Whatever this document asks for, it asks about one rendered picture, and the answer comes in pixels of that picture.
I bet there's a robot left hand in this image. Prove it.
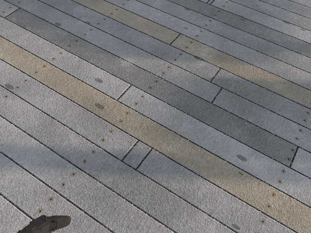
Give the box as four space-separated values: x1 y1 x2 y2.
18 215 71 233

